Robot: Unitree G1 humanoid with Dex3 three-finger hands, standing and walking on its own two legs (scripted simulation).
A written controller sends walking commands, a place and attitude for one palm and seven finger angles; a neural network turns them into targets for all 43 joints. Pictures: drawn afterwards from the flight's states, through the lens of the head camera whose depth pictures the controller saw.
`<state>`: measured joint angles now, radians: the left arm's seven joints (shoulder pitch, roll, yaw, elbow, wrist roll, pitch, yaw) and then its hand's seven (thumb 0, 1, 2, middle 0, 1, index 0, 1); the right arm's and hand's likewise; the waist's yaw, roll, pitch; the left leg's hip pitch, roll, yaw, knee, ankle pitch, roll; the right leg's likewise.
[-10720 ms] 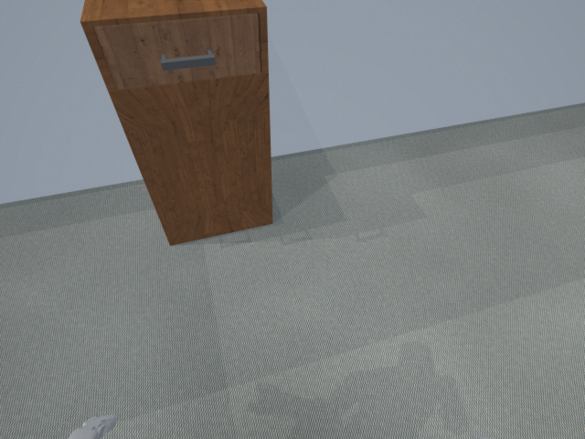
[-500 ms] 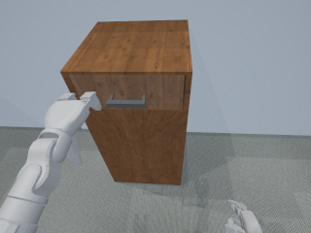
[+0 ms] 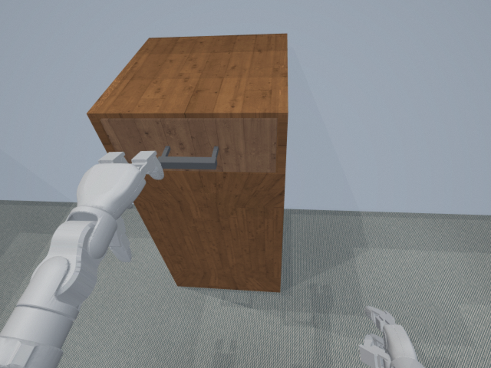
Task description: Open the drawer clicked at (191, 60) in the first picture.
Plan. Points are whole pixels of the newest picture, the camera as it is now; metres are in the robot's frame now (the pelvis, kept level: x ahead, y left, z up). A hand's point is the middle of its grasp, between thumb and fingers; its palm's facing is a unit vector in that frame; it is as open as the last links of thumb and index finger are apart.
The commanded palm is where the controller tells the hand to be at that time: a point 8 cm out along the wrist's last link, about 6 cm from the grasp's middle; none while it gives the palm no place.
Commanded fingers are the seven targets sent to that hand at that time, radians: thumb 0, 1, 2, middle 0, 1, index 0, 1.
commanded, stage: move the hooked fingers above the handle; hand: left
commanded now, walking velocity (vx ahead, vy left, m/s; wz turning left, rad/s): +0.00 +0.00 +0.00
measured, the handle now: (189, 156) +0.54 +0.21 +0.03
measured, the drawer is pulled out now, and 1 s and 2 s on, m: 0.00 0.00 0.00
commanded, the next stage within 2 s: none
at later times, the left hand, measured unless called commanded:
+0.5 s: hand (144, 172) +0.40 +0.24 +0.12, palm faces +0.11 -0.06 -0.99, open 13.8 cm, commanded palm +0.37 +0.25 +0.17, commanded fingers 0.00 -0.50 0.30 -0.30 -1.20 -0.30 -1.20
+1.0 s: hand (148, 156) +0.45 +0.26 +0.10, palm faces +0.10 -0.01 -1.00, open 13.8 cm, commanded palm +0.42 +0.24 +0.15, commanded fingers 0.00 -0.50 0.30 -0.30 -1.20 -0.30 -1.20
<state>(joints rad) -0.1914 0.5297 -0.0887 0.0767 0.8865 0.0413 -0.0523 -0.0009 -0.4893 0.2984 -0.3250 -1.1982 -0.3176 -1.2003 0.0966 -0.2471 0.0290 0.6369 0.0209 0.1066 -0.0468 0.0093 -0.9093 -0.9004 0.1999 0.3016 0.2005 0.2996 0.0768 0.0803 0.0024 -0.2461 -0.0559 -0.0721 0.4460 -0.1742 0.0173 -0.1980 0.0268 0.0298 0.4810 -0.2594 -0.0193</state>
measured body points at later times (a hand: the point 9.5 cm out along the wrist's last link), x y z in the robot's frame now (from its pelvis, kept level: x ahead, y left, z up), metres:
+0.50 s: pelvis +0.04 +0.00 -0.01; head +0.06 -0.03 +0.44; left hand +0.39 +0.24 +0.17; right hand +0.20 -0.25 -0.13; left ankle +0.04 +0.11 -0.74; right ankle +0.00 -0.11 -0.74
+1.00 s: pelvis +0.04 +0.01 -0.01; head +0.08 -0.01 +0.44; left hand +0.44 +0.25 +0.16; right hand +0.19 -0.22 -0.14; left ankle +0.04 +0.11 -0.74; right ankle +0.00 -0.11 -0.74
